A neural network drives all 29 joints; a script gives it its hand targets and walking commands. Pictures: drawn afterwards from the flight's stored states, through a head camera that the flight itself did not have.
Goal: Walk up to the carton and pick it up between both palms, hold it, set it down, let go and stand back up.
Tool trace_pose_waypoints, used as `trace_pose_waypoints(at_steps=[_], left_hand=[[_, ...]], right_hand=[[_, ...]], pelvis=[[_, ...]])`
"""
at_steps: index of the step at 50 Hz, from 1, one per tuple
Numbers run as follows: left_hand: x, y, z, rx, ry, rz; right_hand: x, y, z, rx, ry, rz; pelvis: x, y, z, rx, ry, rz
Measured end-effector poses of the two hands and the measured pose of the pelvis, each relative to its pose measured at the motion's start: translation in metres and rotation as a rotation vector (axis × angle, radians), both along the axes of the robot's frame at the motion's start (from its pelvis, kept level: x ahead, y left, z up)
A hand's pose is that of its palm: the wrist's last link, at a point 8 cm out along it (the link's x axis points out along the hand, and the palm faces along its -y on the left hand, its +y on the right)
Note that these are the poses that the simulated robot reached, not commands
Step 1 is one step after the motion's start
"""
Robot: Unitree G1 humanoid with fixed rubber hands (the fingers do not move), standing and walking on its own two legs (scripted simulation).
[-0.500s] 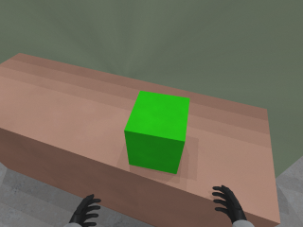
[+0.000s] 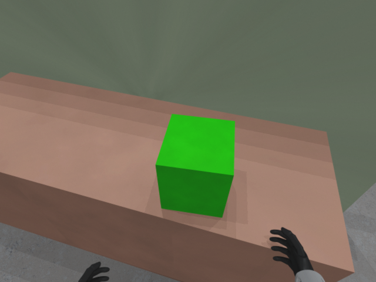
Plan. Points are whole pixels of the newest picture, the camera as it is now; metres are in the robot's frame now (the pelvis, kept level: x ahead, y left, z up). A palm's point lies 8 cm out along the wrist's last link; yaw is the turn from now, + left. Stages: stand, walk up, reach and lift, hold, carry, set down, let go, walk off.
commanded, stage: stand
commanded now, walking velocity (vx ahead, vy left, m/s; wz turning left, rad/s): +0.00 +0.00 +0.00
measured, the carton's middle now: (197, 165) +0.43 +0.01 -0.03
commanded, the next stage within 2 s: none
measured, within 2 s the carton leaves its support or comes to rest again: neither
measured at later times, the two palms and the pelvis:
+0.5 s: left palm out of the picture +0.12 +0.25 -0.11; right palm (299, 270) +0.19 -0.21 -0.05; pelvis +0.00 +0.01 +0.00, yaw -2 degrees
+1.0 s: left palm out of the picture +0.14 +0.24 -0.11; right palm (298, 272) +0.18 -0.21 -0.05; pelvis +0.01 +0.02 +0.00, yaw -3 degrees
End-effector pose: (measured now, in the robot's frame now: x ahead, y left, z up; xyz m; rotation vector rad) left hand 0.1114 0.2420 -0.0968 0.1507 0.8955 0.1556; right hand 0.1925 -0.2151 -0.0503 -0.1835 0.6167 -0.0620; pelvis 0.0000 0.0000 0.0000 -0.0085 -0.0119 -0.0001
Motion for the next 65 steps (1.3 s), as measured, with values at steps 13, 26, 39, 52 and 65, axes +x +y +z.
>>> trace_pose_waypoints(at_steps=[13, 26, 39, 52, 65], left_hand=[[-0.004, 0.007, -0.007, -0.008, 0.048, -0.012], [0.005, 0.003, -0.008, 0.002, 0.063, -0.046], [0.024, 0.007, -0.005, 0.005, 0.033, -0.062], [0.025, 0.003, -0.017, -0.023, 0.094, -0.084], [0.041, 0.012, -0.014, -0.003, 0.082, -0.108]], right_hand=[[-0.003, 0.004, -0.001, -0.012, -0.021, -0.054], [-0.006, 0.002, -0.003, 0.004, -0.033, -0.061], [-0.007, 0.003, -0.002, -0.012, -0.021, -0.056], [-0.009, 0.005, -0.002, -0.030, -0.021, -0.079], [-0.010, 0.006, -0.002, -0.038, -0.016, -0.087]], pelvis=[[0.002, 0.017, -0.003, 0.015, 0.019, -0.032], [0.005, 0.015, -0.004, 0.016, 0.011, -0.042], [0.009, 0.017, -0.004, 0.011, 0.017, -0.050], [0.014, 0.025, -0.005, 0.014, 0.010, -0.056], [0.016, 0.029, -0.006, 0.010, 0.011, -0.061]])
